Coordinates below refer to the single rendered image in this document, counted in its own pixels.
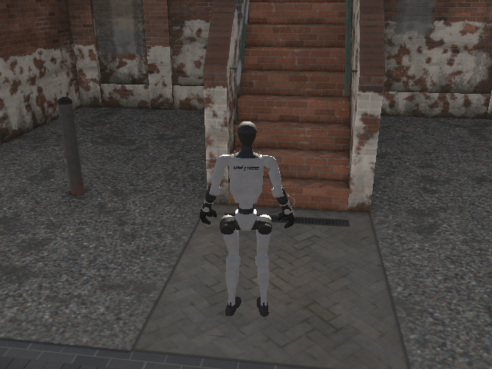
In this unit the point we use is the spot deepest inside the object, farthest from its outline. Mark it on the stairs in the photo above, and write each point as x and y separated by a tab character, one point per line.
292	89

